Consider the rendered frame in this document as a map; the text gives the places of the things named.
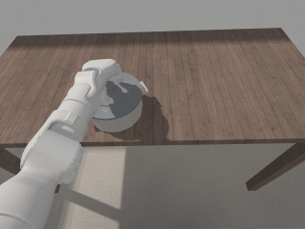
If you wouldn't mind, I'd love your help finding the knob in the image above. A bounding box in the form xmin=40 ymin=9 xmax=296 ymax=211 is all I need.
xmin=105 ymin=80 xmax=116 ymax=94

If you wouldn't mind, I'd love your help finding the robot left hand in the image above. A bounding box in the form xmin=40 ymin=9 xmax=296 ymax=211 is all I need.
xmin=82 ymin=58 xmax=123 ymax=102

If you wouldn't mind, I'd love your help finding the table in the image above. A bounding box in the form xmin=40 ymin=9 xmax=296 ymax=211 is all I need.
xmin=0 ymin=28 xmax=305 ymax=193

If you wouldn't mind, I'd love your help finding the pot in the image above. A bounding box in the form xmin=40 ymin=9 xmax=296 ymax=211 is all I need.
xmin=90 ymin=81 xmax=149 ymax=133

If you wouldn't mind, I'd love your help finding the lid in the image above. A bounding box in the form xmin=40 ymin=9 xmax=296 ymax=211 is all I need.
xmin=92 ymin=72 xmax=143 ymax=120

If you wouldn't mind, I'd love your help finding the robot left upper arm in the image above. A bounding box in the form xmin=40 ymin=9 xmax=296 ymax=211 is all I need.
xmin=0 ymin=129 xmax=85 ymax=229

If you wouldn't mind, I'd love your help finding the robot left forearm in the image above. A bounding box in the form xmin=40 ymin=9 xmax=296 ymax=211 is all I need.
xmin=20 ymin=66 xmax=108 ymax=169

